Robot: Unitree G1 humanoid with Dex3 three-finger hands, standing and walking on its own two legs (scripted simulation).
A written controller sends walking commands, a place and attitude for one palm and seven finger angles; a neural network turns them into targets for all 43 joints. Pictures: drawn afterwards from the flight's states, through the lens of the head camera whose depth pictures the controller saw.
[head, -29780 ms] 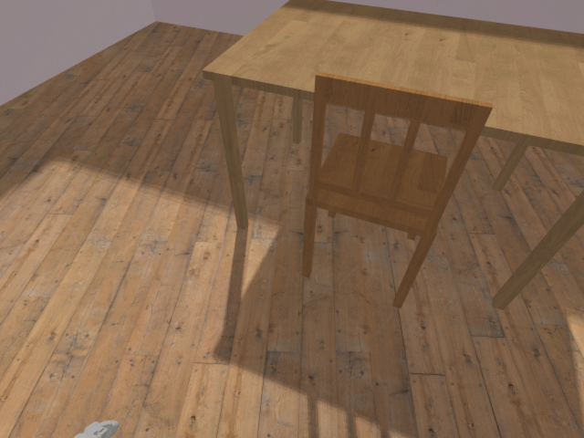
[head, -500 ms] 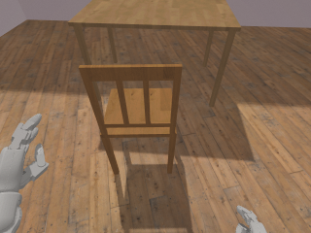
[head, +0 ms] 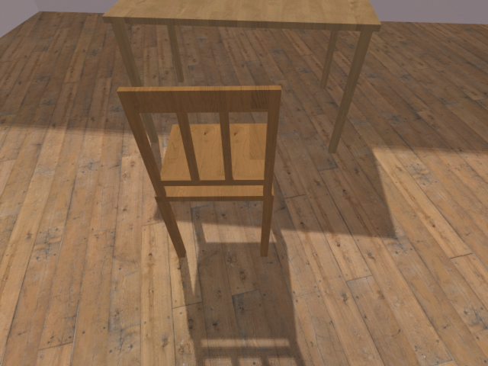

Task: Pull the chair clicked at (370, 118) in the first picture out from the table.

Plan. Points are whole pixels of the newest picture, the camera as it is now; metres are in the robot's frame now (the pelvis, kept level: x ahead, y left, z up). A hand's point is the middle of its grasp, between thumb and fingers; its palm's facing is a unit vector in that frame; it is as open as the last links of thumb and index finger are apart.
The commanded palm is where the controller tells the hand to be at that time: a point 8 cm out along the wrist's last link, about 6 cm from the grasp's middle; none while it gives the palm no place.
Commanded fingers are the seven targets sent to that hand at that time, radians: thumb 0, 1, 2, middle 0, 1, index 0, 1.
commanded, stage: let the arm hang, fingers relaxed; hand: left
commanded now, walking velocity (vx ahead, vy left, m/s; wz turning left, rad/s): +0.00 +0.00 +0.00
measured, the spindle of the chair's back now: (189, 148) +0.68 +0.20 -0.11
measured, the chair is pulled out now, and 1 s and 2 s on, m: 0.60 0.60 0.60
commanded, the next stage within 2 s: look to check the result in 0.52 s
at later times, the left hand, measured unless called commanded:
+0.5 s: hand out of the picture -0.01 +0.15 -0.17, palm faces +0.02 -0.98 -0.17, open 7.4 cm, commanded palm none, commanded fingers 0.00 0.90 0.90 -0.20 -0.30 -0.20 -0.30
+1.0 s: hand out of the picture -0.01 +0.15 -0.17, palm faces +0.03 -0.99 -0.16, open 7.4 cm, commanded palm none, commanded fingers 0.00 0.90 0.90 -0.20 -0.30 -0.20 -0.30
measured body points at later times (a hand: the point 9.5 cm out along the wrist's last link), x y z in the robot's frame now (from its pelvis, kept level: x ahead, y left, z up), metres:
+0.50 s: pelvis +0.00 +0.00 +0.00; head +0.01 -0.01 +0.45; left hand -0.01 +0.21 -0.16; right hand -0.03 -0.20 -0.16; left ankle +0.02 +0.11 -0.74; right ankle +0.01 -0.10 -0.74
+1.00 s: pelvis +0.01 -0.01 +0.00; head +0.02 -0.01 +0.45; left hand -0.01 +0.20 -0.16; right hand -0.02 -0.20 -0.16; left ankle +0.02 +0.11 -0.74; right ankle +0.01 -0.10 -0.74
